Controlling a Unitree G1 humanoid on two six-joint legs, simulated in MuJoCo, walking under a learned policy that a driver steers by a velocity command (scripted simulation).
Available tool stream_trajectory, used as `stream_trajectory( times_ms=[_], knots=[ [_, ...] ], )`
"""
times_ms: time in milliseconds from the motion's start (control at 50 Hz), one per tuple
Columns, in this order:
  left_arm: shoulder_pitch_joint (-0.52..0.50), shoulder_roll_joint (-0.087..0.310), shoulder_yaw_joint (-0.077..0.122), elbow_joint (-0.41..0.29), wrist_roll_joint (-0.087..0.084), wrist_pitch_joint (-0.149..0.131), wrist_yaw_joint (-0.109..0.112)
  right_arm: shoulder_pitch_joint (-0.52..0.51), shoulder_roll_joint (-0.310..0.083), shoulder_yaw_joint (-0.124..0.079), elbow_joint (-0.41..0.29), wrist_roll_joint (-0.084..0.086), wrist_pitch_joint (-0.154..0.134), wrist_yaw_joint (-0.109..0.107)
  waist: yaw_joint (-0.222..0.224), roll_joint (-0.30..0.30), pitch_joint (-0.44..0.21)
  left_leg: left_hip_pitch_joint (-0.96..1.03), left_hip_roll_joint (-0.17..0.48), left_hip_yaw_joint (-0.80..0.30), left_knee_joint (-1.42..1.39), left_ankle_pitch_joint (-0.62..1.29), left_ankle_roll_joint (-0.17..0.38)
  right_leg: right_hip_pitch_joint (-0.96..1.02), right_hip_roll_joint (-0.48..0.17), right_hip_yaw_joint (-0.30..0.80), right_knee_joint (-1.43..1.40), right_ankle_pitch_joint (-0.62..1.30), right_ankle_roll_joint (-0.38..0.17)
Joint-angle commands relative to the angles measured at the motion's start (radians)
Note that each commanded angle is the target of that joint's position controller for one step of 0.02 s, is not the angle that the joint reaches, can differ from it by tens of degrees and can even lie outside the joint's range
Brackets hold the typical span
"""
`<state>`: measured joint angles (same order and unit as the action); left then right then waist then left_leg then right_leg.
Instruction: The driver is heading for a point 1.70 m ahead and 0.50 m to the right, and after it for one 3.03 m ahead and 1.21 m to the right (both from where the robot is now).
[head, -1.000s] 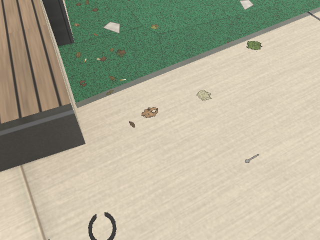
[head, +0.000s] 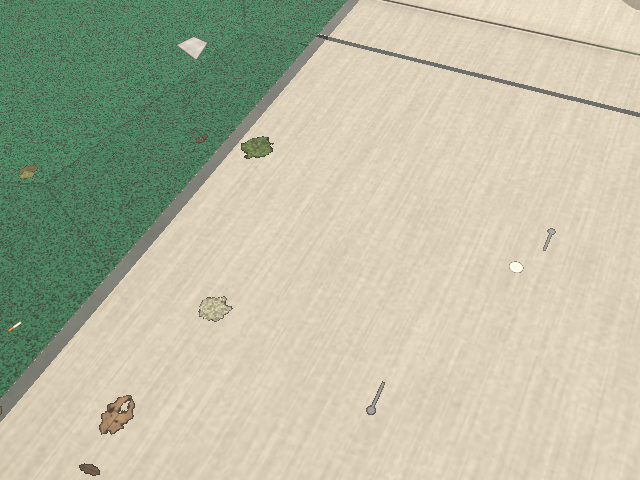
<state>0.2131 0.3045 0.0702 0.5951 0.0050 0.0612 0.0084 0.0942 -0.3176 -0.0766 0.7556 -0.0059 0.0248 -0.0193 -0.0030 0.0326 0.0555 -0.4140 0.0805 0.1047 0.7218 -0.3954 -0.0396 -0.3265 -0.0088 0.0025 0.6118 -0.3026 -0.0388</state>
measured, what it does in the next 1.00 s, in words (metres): steps on the spot, turning right: left foot, then right foot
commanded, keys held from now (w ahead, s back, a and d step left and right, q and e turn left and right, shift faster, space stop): e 0.46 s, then no key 0.54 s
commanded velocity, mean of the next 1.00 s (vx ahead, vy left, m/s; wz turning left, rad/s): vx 0.00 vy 0.00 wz -0.40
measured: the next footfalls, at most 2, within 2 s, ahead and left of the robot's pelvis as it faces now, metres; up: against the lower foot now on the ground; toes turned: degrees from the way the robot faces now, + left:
left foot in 0.40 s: +0.08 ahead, +0.12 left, +0.00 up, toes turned -20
right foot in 0.76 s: -0.01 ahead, -0.13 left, +0.00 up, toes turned -19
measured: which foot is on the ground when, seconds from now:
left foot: up 0.00-0.38, down 0.40-1.00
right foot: down 0.00-0.40, up 0.42-0.74, down 0.76-1.00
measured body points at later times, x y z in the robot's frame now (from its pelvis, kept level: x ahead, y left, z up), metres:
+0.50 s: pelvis +0.01 +0.02 +0.01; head +0.05 +0.03 +0.46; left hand +0.26 +0.25 -0.08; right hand +0.08 -0.29 -0.08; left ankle +0.05 +0.13 -0.73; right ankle -0.03 -0.10 -0.68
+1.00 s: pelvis +0.00 -0.02 +0.01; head +0.00 -0.04 +0.46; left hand +0.24 +0.13 -0.08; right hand -0.01 -0.32 -0.12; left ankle +0.05 +0.13 -0.73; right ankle -0.05 -0.12 -0.73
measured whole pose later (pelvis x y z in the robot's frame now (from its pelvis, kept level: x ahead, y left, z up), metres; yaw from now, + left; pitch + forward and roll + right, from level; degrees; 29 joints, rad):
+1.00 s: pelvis +0.00 -0.02 +0.01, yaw -22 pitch -1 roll +0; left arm 0.17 0.22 0.02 0.66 0.02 0.01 0.01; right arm 0.19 -0.28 -0.03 0.84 -0.01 0.00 -0.01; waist -0.03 0.02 0.02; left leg -0.19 0.07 0.00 0.47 -0.26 -0.07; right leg -0.20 0.04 0.04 0.51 -0.29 -0.03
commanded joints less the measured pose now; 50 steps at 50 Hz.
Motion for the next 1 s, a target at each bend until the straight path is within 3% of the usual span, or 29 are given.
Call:
stream_trajectory(
  times_ms=[20,40,60,100,180,300,340,380,400,420,440,460,480,500,520,580,640,700,740,760,780,800,820,840,900,1000],
  knots=[
    [0.049,0.224,0.061,-0.066,0.031,-0.051,0.009,-0.086,-0.099,-0.030,-0.111,0.003,-0.019,-0.006,0.036,-0.224,-0.112,-0.283,-0.060,-0.162,0.406,-0.160,-0.007,0.186,-0.310,0.438,-0.308,0.363,-0.269],
    [-0.011,0.197,0.056,-0.073,0.011,-0.058,0.012,-0.045,-0.101,-0.037,-0.082,0.004,-0.016,-0.011,0.005,-0.171,-0.109,-0.279,-0.049,-0.170,0.400,-0.076,-0.005,0.185,-0.251,0.369,-0.289,0.330,-0.209],
    [-0.045,0.170,0.047,-0.078,-0.006,-0.058,0.016,-0.032,-0.111,-0.041,-0.071,-0.006,-0.015,-0.017,-0.003,-0.166,-0.116,-0.277,-0.046,-0.171,0.395,-0.025,-0.013,0.190,-0.230,0.343,-0.275,0.365,-0.180],
    [-0.048,0.148,0.033,-0.084,-0.005,-0.051,0.025,-0.016,-0.096,-0.039,-0.067,-0.006,-0.018,-0.013,-0.015,-0.164,-0.149,-0.210,-0.072,-0.160,0.428,0.031,-0.033,0.168,-0.195,0.307,-0.255,0.482,-0.180],
    [-0.010,0.164,0.041,-0.078,-0.010,-0.041,0.035,-0.058,-0.058,-0.021,-0.081,0.006,-0.023,-0.005,0.013,-0.167,-0.152,-0.187,-0.090,-0.169,0.211,0.065,-0.050,0.229,-0.172,0.331,-0.227,0.453,-0.180],
    [-0.027,0.187,0.053,-0.091,-0.011,-0.024,0.023,-0.053,-0.071,-0.021,-0.086,0.018,-0.036,0.016,0.028,-0.203,-0.147,-0.030,-0.125,-0.184,-0.012,0.010,-0.035,0.174,-0.164,0.464,-0.201,0.417,-0.194],
    [-0.045,0.185,0.054,-0.094,-0.019,-0.020,0.019,-0.031,-0.076,-0.024,-0.085,0.020,-0.044,0.024,0.018,-0.208,-0.152,0.016,-0.131,-0.187,-0.106,0.022,-0.021,0.184,-0.151,0.508,-0.179,0.443,-0.183],
    [-0.085,0.175,0.051,-0.101,-0.036,-0.015,0.022,0.032,-0.077,-0.030,-0.067,0.015,-0.052,0.029,-0.026,-0.193,-0.160,0.148,-0.124,-0.168,-0.327,0.193,0.006,0.145,-0.103,0.503,-0.135,0.389,-0.133],
    [-0.066,0.148,0.045,-0.101,-0.033,-0.015,0.026,0.064,-0.115,-0.042,-0.060,0.005,-0.052,0.025,-0.023,-0.140,-0.178,0.270,-0.032,-0.223,-0.373,0.300,0.041,0.060,-0.057,0.464,-0.076,0.238,-0.083],
    [0.003,0.084,0.030,-0.091,-0.014,-0.016,0.023,0.061,-0.177,-0.052,-0.075,-0.010,-0.044,0.017,0.025,0.104,-0.194,0.381,0.187,-0.417,-0.390,0.492,0.129,-0.087,0.073,0.295,0.157,-0.138,-0.017],
    [-0.011,0.156,0.054,-0.116,-0.021,-0.026,0.026,0.057,-0.201,-0.056,-0.069,-0.036,-0.043,0.021,0.023,0.271,-0.126,0.305,0.330,-0.621,-0.418,0.600,0.306,-0.262,0.152,0.170,0.344,-0.383,0.039],
    [0.009,0.223,0.076,-0.091,-0.011,-0.030,0.027,0.011,-0.148,-0.042,-0.096,-0.025,-0.049,0.016,0.027,0.163,-0.109,0.285,0.329,-0.567,-0.414,0.579,0.329,-0.272,0.078,0.186,0.514,-0.324,0.072],
    [0.009,0.225,0.082,-0.067,-0.017,-0.026,0.025,-0.030,-0.099,-0.029,-0.102,-0.016,-0.048,0.010,0.037,0.112,-0.094,0.266,0.255,-0.465,-0.398,0.539,0.285,-0.268,0.072,0.180,0.569,-0.255,0.087],
    [0.021,0.189,0.077,-0.043,-0.016,-0.016,0.030,-0.049,-0.086,-0.024,-0.108,-0.006,-0.045,0.005,0.041,0.084,-0.087,0.272,0.195,-0.391,-0.388,0.496,0.248,-0.271,0.072,0.173,0.601,-0.211,0.104],
    [0.018,0.162,0.068,-0.043,-0.014,-0.010,0.030,-0.046,-0.082,-0.020,-0.104,0.006,-0.043,0.001,0.029,0.086,-0.076,0.285,0.185,-0.365,-0.382,0.534,0.252,-0.291,0.075,0.172,0.627,-0.175,0.119],
    [-0.033,0.097,0.042,-0.058,-0.023,-0.013,0.026,0.007,-0.087,-0.017,-0.086,0.000,-0.031,-0.008,-0.004,0.115,-0.095,0.333,0.147,-0.279,-0.383,0.588,0.264,-0.262,0.069,0.114,0.501,-0.140,0.138],
    [-0.065,0.057,0.017,-0.068,-0.009,-0.017,0.019,0.011,-0.110,-0.021,-0.078,0.003,-0.021,-0.005,-0.022,0.149,-0.127,0.341,0.151,-0.244,-0.367,0.595,0.263,-0.133,0.021,0.063,0.259,-0.156,0.139],
    [-0.051,0.070,0.016,-0.055,-0.015,-0.020,0.012,0.038,-0.137,-0.025,-0.060,0.018,-0.013,0.005,-0.033,0.171,-0.126,0.309,0.162,-0.253,-0.351,0.586,0.263,0.001,0.022,0.003,0.038,-0.098,0.123],
    [0.016,0.068,0.018,-0.018,-0.012,-0.022,0.008,0.038,-0.119,-0.013,-0.047,0.033,-0.014,0.007,0.008,0.140,-0.115,0.252,0.140,-0.237,-0.310,0.533,0.220,0.152,0.039,-0.023,-0.235,0.118,0.080],
    [0.015,0.093,0.020,-0.022,-0.005,-0.022,0.011,0.088,-0.093,-0.001,-0.026,0.030,-0.024,0.011,0.003,0.094,-0.122,0.186,0.119,-0.223,-0.295,0.449,0.155,0.261,0.003,0.037,-0.297,0.230,0.049],
    [0.034,0.157,0.029,-0.034,0.002,-0.021,0.021,0.110,-0.045,0.018,-0.034,-0.010,-0.038,0.019,-0.022,-0.078,-0.178,0.100,0.047,-0.149,-0.171,0.256,0.070,0.382,-0.159,0.224,-0.270,0.497,0.003],
    [-0.032,0.148,0.018,-0.030,0.025,-0.025,0.017,0.109,-0.004,0.031,-0.046,-0.016,-0.045,0.018,-0.063,-0.263,-0.168,0.109,-0.013,-0.100,-0.204,0.014,0.011,0.240,-0.247,0.293,-0.239,0.474,-0.116],
    [-0.086,0.080,0.004,-0.050,0.022,-0.036,0.007,0.067,-0.055,0.024,-0.038,-0.019,-0.041,0.011,-0.034,-0.194,-0.137,0.160,-0.011,-0.104,-0.209,0.049,-0.018,0.184,-0.204,0.268,-0.254,0.326,-0.139],
    [-0.088,0.052,-0.006,-0.035,0.027,-0.046,0.002,0.047,-0.061,0.022,-0.034,-0.018,-0.041,0.012,-0.031,-0.180,-0.125,0.174,-0.016,-0.104,-0.239,0.138,-0.021,0.176,-0.155,0.232,-0.252,0.220,-0.098],
    [-0.061,0.071,-0.007,-0.013,0.022,-0.060,0.000,0.059,-0.082,0.019,-0.009,-0.012,-0.032,0.005,-0.017,-0.158,-0.061,0.196,-0.009,-0.112,-0.265,0.231,-0.024,0.120,-0.101,0.201,-0.258,0.153,-0.038],
    [-0.049,0.058,-0.012,0.010,0.016,-0.062,0.004,0.089,-0.070,0.023,0.041,-0.007,-0.038,0.002,-0.013,-0.090,-0.059,0.215,-0.006,-0.111,-0.293,0.263,-0.028,0.140,-0.078,0.177,-0.234,0.216,-0.033]
  ],
)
